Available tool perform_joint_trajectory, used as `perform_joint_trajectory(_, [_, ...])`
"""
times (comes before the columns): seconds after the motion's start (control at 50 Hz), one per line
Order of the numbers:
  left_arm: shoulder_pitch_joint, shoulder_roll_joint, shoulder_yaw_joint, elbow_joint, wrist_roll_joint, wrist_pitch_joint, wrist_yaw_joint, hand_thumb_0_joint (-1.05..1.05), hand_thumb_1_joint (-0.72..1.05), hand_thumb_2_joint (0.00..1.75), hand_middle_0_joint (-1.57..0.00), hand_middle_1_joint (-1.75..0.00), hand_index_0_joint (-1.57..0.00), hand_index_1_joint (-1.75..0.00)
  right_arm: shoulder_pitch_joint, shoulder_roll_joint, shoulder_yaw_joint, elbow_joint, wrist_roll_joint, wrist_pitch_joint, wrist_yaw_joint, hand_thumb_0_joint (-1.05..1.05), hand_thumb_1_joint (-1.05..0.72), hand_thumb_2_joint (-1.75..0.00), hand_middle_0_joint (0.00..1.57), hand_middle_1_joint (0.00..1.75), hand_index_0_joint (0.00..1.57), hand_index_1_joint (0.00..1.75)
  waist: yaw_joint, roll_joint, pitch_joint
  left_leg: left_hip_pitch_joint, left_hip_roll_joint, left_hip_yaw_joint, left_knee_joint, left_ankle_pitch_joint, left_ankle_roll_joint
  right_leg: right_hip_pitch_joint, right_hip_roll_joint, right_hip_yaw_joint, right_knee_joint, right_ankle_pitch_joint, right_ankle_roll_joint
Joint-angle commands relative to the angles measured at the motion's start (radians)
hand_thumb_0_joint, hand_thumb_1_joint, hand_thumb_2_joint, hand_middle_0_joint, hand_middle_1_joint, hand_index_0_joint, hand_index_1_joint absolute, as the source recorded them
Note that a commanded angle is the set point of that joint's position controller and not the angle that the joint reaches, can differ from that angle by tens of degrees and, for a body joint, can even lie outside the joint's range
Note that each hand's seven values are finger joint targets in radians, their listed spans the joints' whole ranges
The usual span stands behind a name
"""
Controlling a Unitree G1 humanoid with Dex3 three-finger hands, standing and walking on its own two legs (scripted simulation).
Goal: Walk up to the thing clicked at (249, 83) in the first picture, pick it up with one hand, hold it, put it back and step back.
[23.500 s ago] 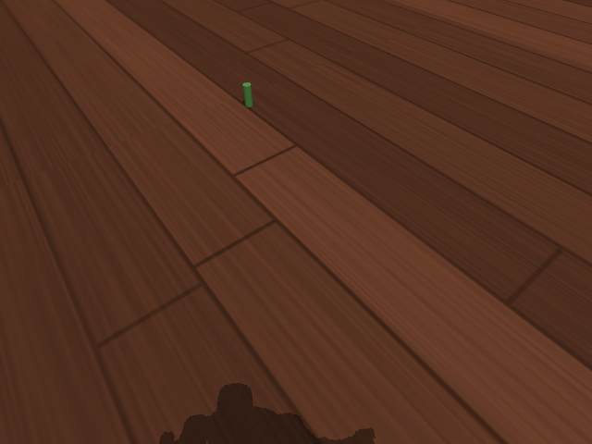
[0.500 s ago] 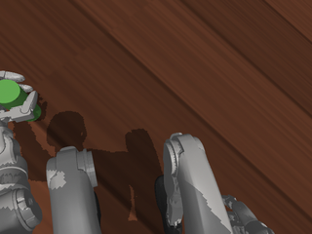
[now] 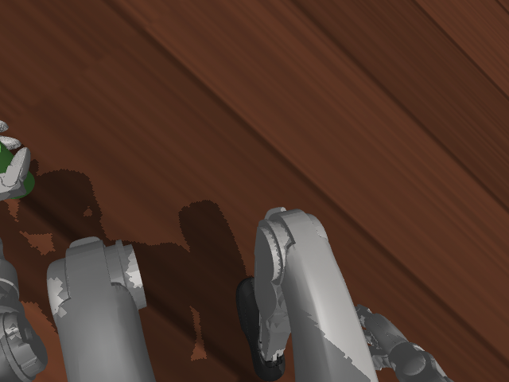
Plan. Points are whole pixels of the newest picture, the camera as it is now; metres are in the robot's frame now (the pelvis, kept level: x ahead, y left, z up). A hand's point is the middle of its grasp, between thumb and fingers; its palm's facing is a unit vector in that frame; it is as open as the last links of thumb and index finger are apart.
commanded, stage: lower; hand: left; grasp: from the side
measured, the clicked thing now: out of the picture +0.44 +0.30 -0.13
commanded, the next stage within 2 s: loosen in 1.22 s
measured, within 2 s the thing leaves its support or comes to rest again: rests again in 0.98 s
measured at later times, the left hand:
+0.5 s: hand (14, 167) +0.45 +0.30 -0.16, palm faces +0.35 -0.94 -0.02, open 6.9 cm
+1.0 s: hand (21, 170) +0.45 +0.29 -0.18, palm faces +0.37 -0.93 -0.02, open 6.9 cm
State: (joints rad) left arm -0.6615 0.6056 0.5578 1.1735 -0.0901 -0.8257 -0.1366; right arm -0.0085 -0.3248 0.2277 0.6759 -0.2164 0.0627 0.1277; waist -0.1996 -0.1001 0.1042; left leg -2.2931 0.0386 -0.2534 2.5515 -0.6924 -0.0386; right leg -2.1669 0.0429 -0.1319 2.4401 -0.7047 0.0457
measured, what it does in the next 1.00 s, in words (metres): stands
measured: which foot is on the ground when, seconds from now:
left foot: down 0.00-1.00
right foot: down 0.00-1.00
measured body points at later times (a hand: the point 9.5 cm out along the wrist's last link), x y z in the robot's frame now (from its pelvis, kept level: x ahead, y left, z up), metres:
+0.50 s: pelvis +0.00 +0.01 -0.01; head +0.24 +0.14 +0.33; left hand +0.42 +0.34 -0.16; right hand +0.13 -0.26 -0.07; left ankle +0.08 +0.14 -0.26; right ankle +0.11 -0.12 -0.26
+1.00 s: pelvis -0.01 +0.01 -0.02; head +0.24 +0.17 +0.32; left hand +0.43 +0.34 -0.18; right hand +0.13 -0.25 -0.06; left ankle +0.08 +0.14 -0.26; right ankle +0.11 -0.12 -0.26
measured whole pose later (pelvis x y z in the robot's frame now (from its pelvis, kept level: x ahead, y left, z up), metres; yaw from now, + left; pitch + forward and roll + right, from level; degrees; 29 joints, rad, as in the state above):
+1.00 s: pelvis -0.01 +0.01 -0.02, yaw -5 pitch +15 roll -16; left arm -0.70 0.87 0.58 1.45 -0.09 -1.02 -0.04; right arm -0.16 -0.37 0.50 0.57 -0.35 0.06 0.13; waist -0.26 -0.26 0.30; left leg -2.24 0.04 -0.39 2.66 -0.72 -0.03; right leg -2.08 0.09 -0.22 2.44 -0.67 0.08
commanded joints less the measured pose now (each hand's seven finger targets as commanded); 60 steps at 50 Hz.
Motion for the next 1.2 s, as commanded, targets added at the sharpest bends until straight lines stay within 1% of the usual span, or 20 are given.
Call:
perform_joint_trajectory(0.0, [-0.279, 0.234, 0.021, -0.128, -0.034, -0.11, 0.011, 0.0, 0.42, 1.21, -1.3, -1.37, -1.32, -1.37, 0.093, -0.276, -0.053, -0.043, -0.011, -0.008, -0.012, 0.0, -0.91, -0.91, 0.2, 0.3, 0.2, 0.3, -0.052, 0.282, -0.601, 0.359, 0.015, 0.102, -0.243, 0.074, 0.044, 0.335, 0.039, -0.095, -0.246, 0.174, -0.058])
perform_joint_trajectory(0.02, [-0.266, 0.259, 0.043, -0.128, -0.031, -0.121, 0.014, 0.0, 0.45, 1.22, -1.3, -1.37, -1.32, -1.36, 0.092, -0.285, -0.05, -0.044, -0.016, -0.009, -0.013, 0.0, -0.91, -0.9, 0.2, 0.3, 0.2, 0.3, -0.043, 0.292, -0.609, 0.386, 0.017, 0.098, -0.245, 0.091, 0.039, 0.332, 0.04, -0.1, -0.237, 0.183, -0.058])
perform_joint_trajectory(0.04, [-0.278, 0.265, 0.025, -0.114, -0.023, -0.129, 0.012, 0.0, 0.48, 1.21, -1.3, -1.38, -1.32, -1.36, 0.076, -0.29, -0.042, -0.047, -0.021, -0.011, -0.013, 0.0, -0.91, -0.9, 0.2, 0.3, 0.2, 0.3, -0.054, 0.307, -0.599, 0.397, 0.019, 0.092, -0.244, 0.091, 0.038, 0.321, 0.041, -0.104, -0.23, 0.181, -0.059])
perform_joint_trajectory(0.08, [-0.272, 0.302, 0.043, -0.096, -0.012, -0.142, 0.019, 0.0, 0.48, 1.23, -1.31, -1.39, -1.33, -1.37, 0.073, -0.303, -0.032, -0.043, -0.03, -0.011, -0.012, 0.0, -0.91, -0.9, 0.2, 0.3, 0.2, 0.3, -0.055, 0.335, -0.591, 0.42, 0.023, 0.086, -0.243, 0.12, 0.031, 0.322, 0.042, -0.109, -0.216, 0.205, -0.063])
perform_joint_trajectory(0.16, [-0.274, 0.318, 0.044, -0.072, -0.019, -0.173, 0.018, 0.0, 0.46, 1.19, -1.28, -1.35, -1.3, -1.33, 0.059, -0.317, 0.001, -0.056, -0.047, -0.008, -0.01, 0.0, -0.92, -0.91, 0.2, 0.3, 0.2, 0.3, -0.074, 0.373, -0.595, 0.471, 0.029, 0.065, -0.237, 0.175, 0.022, 0.336, 0.045, -0.124, -0.203, 0.247, -0.063])
perform_joint_trajectory(0.26, [-0.273, 0.368, 0.056, -0.06, -0.013, -0.197, 0.018, 0.0, 0.45, 1.19, -1.26, -1.34, -1.28, -1.33, 0.035, -0.342, 0.026, -0.055, -0.068, -0.005, -0.013, 0.0, -0.92, -0.91, 0.2, 0.3, 0.2, 0.3, -0.083, 0.429, -0.574, 0.513, 0.038, 0.05, -0.233, 0.188, 0.013, 0.332, 0.047, -0.138, -0.188, 0.258, -0.063])
perform_joint_trajectory(0.28, [-0.287, 0.364, 0.042, -0.046, -0.013, -0.201, 0.022, 0.0, 0.44, 1.18, -1.26, -1.33, -1.28, -1.32, 0.017, -0.34, 0.036, -0.064, -0.069, -0.006, -0.012, 0.0, -0.92, -0.91, 0.2, 0.3, 0.2, 0.3, -0.096, 0.417, -0.542, 0.479, 0.038, 0.048, -0.227, 0.163, 0.016, 0.325, 0.048, -0.141, -0.188, 0.246, -0.062])
perform_joint_trajectory(0.3, [-0.276, 0.372, 0.059, -0.039, -0.015, -0.203, 0.025, 0.0, 0.45, 1.19, -1.26, -1.34, -1.28, -1.33, 0.021, -0.349, 0.036, -0.064, -0.073, -0.006, -0.013, 0.0, -0.92, -0.9, 0.2, 0.3, 0.2, 0.3, -0.097, 0.405, -0.539, 0.484, 0.038, 0.044, -0.227, 0.164, 0.017, 0.333, 0.048, -0.145, -0.192, 0.25, -0.059])
perform_joint_trajectory(0.4, [-0.26, 0.404, 0.065, -0.023, -0.016, -0.222, 0.037, 0.0, 0.42, 1.19, -1.25, -1.34, -1.27, -1.32, 0.001, -0.359, 0.065, -0.07, -0.091, -0.002, -0.014, 0.0, -0.92, -0.9, 0.2, 0.3, 0.2, 0.3, -0.105, 0.415, -0.527, 0.491, 0.043, 0.032, -0.218, 0.175, 0.014, 0.359, 0.053, -0.156, -0.186, 0.265, -0.056])
perform_joint_trajectory(0.46, [-0.263, 0.389, 0.045, 0.006, -0.015, -0.227, 0.041, 0.0, 0.42, 1.2, -1.27, -1.35, -1.28, -1.33, -0.009, -0.367, 0.078, -0.076, -0.099, -0.002, -0.014, 0.0, -0.92, -0.9, 0.2, 0.3, 0.2, 0.3, -0.129, 0.408, -0.523, 0.503, 0.047, 0.019, -0.208, 0.201, 0.013, 0.365, 0.055, -0.165, -0.178, 0.291, -0.052])
perform_joint_trajectory(0.6, [-0.256, 0.436, 0.056, 0.046, -0.013, -0.243, 0.058, 0.0, 0.4, 1.2, -1.25, -1.34, -1.27, -1.33, -0.049, -0.381, 0.103, -0.091, -0.112, 0.001, -0.02, 0.0, -0.91, -0.9, 0.2, 0.3, 0.2, 0.3, -0.128, 0.396, -0.471, 0.477, 0.053, 0.01, -0.199, 0.164, 0.015, 0.361, 0.063, -0.175, -0.182, 0.267, -0.05])
perform_joint_trajectory(0.66, [-0.265, 0.428, 0.047, 0.07, -0.018, -0.252, 0.067, 0.0, 0.42, 1.21, -1.25, -1.35, -1.27, -1.33, -0.056, -0.379, 0.118, -0.1, -0.118, 0.001, -0.02, 0.0, -0.91, -0.9, 0.2, 0.3, 0.2, 0.3, -0.146, 0.365, -0.455, 0.443, 0.052, 0.006, -0.188, 0.137, 0.021, 0.379, 0.068, -0.182, -0.189, 0.261, -0.044])
perform_joint_trajectory(0.7, [-0.262, 0.456, 0.054, 0.075, -0.011, -0.259, 0.073, 0.0, 0.41, 1.2, -1.25, -1.34, -1.27, -1.33, -0.069, -0.385, 0.122, -0.105, -0.12, 0.0, -0.022, 0.0, -0.91, -0.9, 0.2, 0.3, 0.2, 0.3, -0.14, 0.381, -0.433, 0.445, 0.054, 0.003, -0.201, 0.121, 0.017, 0.362, 0.067, -0.188, -0.187, 0.241, -0.047])
perform_joint_trajectory(0.76, [-0.28, 0.457, 0.036, 0.08, -0.005, -0.268, 0.076, 0.0, 0.41, 1.19, -1.25, -1.33, -1.27, -1.32, -0.078, -0.393, 0.13, -0.105, -0.125, 0.001, -0.022, 0.0, -0.91, -0.9, 0.2, 0.3, 0.2, 0.3, -0.157, 0.4, -0.428, 0.463, 0.058, -0.008, -0.2, 0.127, 0.014, 0.353, 0.071, -0.197, -0.179, 0.25, -0.047])
perform_joint_trajectory(0.88, [-0.269, 0.455, 0.032, 0.106, -0.006, -0.284, 0.093, 0.0, 0.39, 1.19, -1.24, -1.33, -1.27, -1.32, -0.096, -0.397, 0.147, -0.115, -0.132, 0.004, -0.019, 0.0, -0.9, -0.9, 0.2, 0.3, 0.2, 0.3, -0.163, 0.408, -0.41, 0.477, 0.062, -0.026, -0.208, 0.131, 0.008, 0.356, 0.074, -0.214, -0.171, 0.253, -0.045])
perform_joint_trajectory(0.94, [-0.256, 0.477, 0.041, 0.122, -0.005, -0.288, 0.103, 0.0, 0.4, 1.19, -1.24, -1.32, -1.25, -1.31, -0.092, -0.394, 0.157, -0.115, -0.136, 0.004, -0.021, 0.0, -0.9, -0.9, 0.2, 0.3, 0.2, 0.3, -0.159, 0.4, -0.428, 0.479, 0.061, -0.021, -0.191, 0.164, 0.011, 0.388, 0.078, -0.21, -0.178, 0.285, -0.043])
perform_joint_trajectory(1.04, [-0.249, 0.473, 0.018, 0.133, 0.012, -0.294, 0.109, 0.0, 0.42, 1.21, -1.24, -1.34, -1.26, -1.32, -0.108, -0.397, 0.165, -0.117, -0.143, 0.01, -0.023, 0.0, -0.9, -0.9, 0.2, 0.3, 0.2, 0.3, -0.17, 0.415, -0.4, 0.497, 0.066, -0.037, -0.199, 0.173, 0.007, 0.373, 0.081, -0.224, -0.17, 0.289, -0.043])
perform_joint_trajectory(1.12, [-0.255, 0.508, 0.037, 0.122, 0.006, -0.302, 0.122, 0.0, 0.4, 1.2, -1.23, -1.32, -1.25, -1.31, -0.117, -0.4, 0.172, -0.127, -0.147, 0.012, -0.023, 0.0, -0.9, -0.9, 0.2, 0.3, 0.2, 0.3, -0.163, 0.41, -0.397, 0.479, 0.065, -0.031, -0.189, 0.151, 0.013, 0.382, 0.084, -0.219, -0.18, 0.278, -0.043])
perform_joint_trajectory(1.14, [-0.262, 0.494, 0.03, 0.131, 0.005, -0.304, 0.124, 0.0, 0.41, 1.2, -1.24, -1.33, -1.26, -1.32, -0.119, -0.402, 0.172, -0.126, -0.146, 0.013, -0.023, 0.0, -0.9, -0.9, 0.2, 0.3, 0.2, 0.3, -0.175, 0.412, -0.378, 0.472, 0.066, -0.036, -0.196, 0.138, 0.011, 0.372, 0.082, -0.226, -0.177, 0.267, -0.043])
perform_joint_trajectory(1.18, [-0.254, 0.486, 0.031, 0.133, 0.001, -0.308, 0.128, 0.0, 0.44, 1.22, -1.24, -1.33, -1.26, -1.32, -0.119, -0.404, 0.175, -0.127, -0.15, 0.013, -0.022, 0.0, -0.9, -0.9, 0.2, 0.3, 0.2, 0.3, -0.174, 0.414, -0.396, 0.501, 0.069, -0.043, -0.195, 0.166, 0.007, 0.381, 0.086, -0.23, -0.174, 0.287, -0.041])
